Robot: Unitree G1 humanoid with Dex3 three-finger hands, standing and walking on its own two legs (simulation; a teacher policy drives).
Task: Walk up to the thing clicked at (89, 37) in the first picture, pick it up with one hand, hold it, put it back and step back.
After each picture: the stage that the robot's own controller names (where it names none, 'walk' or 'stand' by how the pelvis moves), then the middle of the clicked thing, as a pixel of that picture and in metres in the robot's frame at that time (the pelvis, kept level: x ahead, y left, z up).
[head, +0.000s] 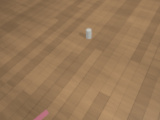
stand; (88, 33) +1.54 -0.06 -0.72
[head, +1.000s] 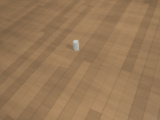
walk; (76, 45) +1.40 +0.18 -0.70
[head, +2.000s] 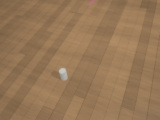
walk; (63, 74) +0.88 +0.28 -0.72
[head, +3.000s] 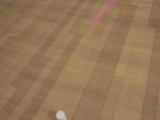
walk; (61, 117) +0.50 +0.25 -0.72
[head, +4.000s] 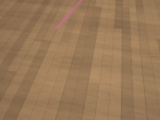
stand; out of the picture +0.33 +0.33 -0.70
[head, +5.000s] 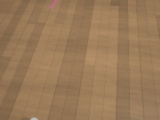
stand; out of the picture +0.32 +0.39 -0.71
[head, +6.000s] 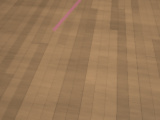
stand; out of the picture +0.34 +0.36 -0.73
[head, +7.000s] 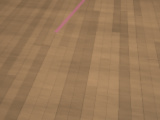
stand; out of the picture +0.33 +0.36 -0.73
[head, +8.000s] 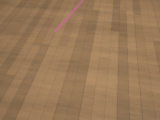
stand; out of the picture +0.34 +0.38 -0.73
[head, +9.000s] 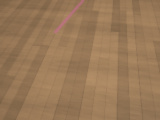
stand; out of the picture +0.34 +0.38 -0.73
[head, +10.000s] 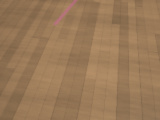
go down; out of the picture +0.35 +0.38 -0.72
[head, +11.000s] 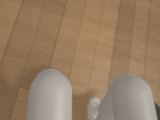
go down; out of the picture +0.43 +0.39 -0.30
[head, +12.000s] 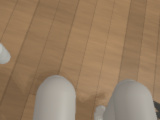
go down; out of the picture +0.42 +0.38 -0.30
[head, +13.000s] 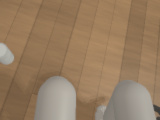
go down; (3, 54) +0.43 +0.38 -0.32
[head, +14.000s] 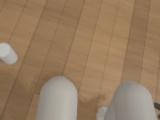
approach; (6, 54) +0.43 +0.38 -0.32
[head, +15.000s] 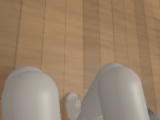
close in; out of the picture +0.40 +0.42 -0.23
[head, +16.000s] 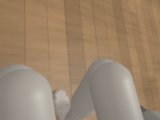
close; out of the picture +0.38 +0.42 -0.22
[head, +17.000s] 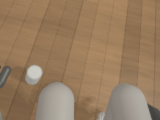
lift; (33, 75) +0.40 +0.25 -0.32
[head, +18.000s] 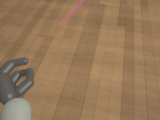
approach; out of the picture +0.33 +0.24 -0.67
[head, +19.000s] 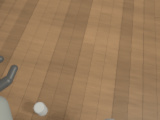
approach; (41, 109) +0.35 +0.25 -0.57
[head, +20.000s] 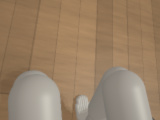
hold; out of the picture +0.40 +0.29 -0.25
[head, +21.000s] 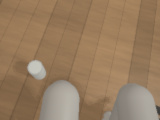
stand; (37, 70) +0.40 +0.26 -0.32
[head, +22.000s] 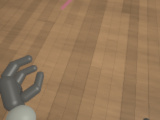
hold; out of the picture +0.34 +0.23 -0.63
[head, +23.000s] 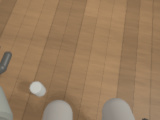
approach; (38, 89) +0.38 +0.25 -0.46
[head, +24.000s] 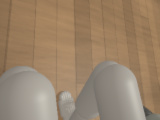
lift; out of the picture +0.39 +0.30 -0.23
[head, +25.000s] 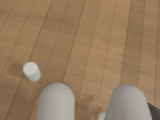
hold; (32, 72) +0.41 +0.26 -0.33
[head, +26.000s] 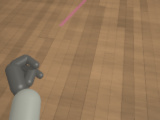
hold; out of the picture +0.34 +0.24 -0.67
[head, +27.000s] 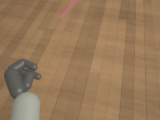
hold; out of the picture +0.34 +0.24 -0.68
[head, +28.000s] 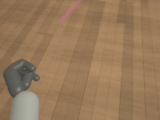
hold; out of the picture +0.34 +0.25 -0.68
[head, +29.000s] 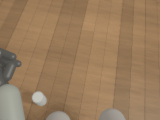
lower; (39, 98) +0.38 +0.25 -0.52
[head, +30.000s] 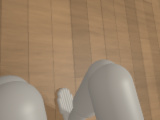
lower; out of the picture +0.40 +0.30 -0.24
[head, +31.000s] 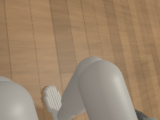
lower; out of the picture +0.38 +0.32 -0.24
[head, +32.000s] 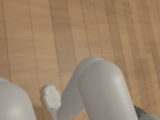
loosen; out of the picture +0.38 +0.32 -0.24
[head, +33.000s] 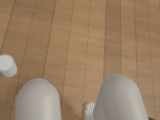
walk; (7, 66) +0.41 +0.28 -0.29
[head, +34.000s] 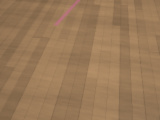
stand; out of the picture +0.35 +0.23 -0.65
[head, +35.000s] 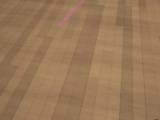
stand; out of the picture +0.36 +0.24 -0.67
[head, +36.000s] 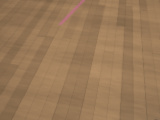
stand; out of the picture +0.36 +0.23 -0.67
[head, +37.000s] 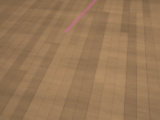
stand; out of the picture +0.37 +0.23 -0.72
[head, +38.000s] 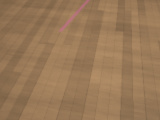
stand; out of the picture +0.33 +0.25 -0.73
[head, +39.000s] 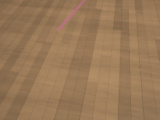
stand; out of the picture +0.33 +0.26 -0.73
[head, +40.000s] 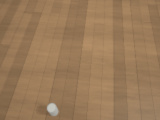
walk; (52, 109) +0.41 +0.24 -0.70
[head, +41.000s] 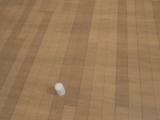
walk; (60, 89) +0.63 +0.27 -0.71
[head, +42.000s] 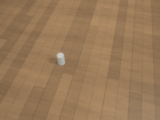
stand; (60, 59) +0.95 +0.22 -0.70
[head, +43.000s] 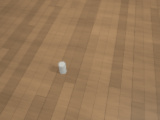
stand; (62, 67) +0.93 +0.22 -0.71
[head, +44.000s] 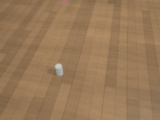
stand; (59, 69) +0.97 +0.25 -0.73
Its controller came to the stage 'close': yes
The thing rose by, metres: 0.01
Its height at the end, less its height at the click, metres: +0.00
